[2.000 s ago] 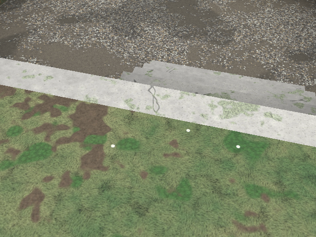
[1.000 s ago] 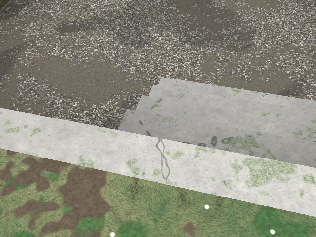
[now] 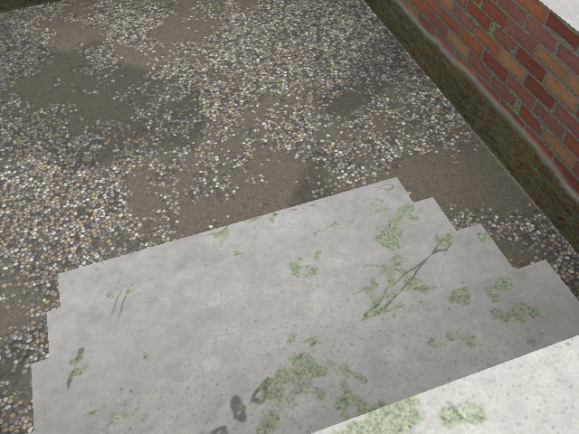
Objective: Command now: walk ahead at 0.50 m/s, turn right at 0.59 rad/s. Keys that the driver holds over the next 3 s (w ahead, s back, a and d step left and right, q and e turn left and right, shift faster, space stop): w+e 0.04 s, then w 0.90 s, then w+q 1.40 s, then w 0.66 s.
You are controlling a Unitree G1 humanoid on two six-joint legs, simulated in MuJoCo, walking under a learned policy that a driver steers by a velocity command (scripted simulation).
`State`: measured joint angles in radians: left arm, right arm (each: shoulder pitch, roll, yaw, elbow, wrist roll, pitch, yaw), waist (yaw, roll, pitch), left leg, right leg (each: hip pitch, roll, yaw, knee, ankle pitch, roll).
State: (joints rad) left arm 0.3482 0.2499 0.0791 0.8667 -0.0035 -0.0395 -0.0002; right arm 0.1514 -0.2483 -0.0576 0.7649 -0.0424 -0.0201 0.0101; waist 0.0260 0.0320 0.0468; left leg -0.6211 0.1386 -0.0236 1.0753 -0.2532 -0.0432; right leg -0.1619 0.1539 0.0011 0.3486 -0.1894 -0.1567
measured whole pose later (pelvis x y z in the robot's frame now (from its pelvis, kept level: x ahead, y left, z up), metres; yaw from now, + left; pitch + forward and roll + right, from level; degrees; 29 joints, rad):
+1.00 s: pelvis +0.47 -0.06 -0.03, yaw -7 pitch -2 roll -1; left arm 0.35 0.27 0.06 0.93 0.02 -0.05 -0.02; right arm 0.35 -0.28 -0.05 0.83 -0.02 -0.01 -0.01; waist 0.02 0.03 0.01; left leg -0.45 -0.03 -0.07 1.27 -0.43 0.06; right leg -0.29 0.05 -0.08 0.72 -0.40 -0.07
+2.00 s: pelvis +0.99 -0.16 -0.36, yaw +24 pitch -1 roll +0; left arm 0.40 0.19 0.03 0.93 0.02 -0.07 -0.01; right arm 0.28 -0.26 -0.05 0.85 -0.03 0.04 -0.01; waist -0.03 0.06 0.01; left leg -0.80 -0.04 -0.03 1.65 -0.27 0.07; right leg -0.31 0.01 -0.08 0.66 -0.33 -0.05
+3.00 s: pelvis +1.40 +0.12 -0.61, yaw +43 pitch +0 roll +2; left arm 0.14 0.24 0.07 0.87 0.03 0.00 -0.05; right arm 0.49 -0.19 -0.02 1.02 -0.04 -0.06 -0.04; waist -0.08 -0.04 -0.05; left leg -0.24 -0.10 0.04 1.04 -0.80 0.08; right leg -0.53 -0.05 0.08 0.63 0.31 -0.01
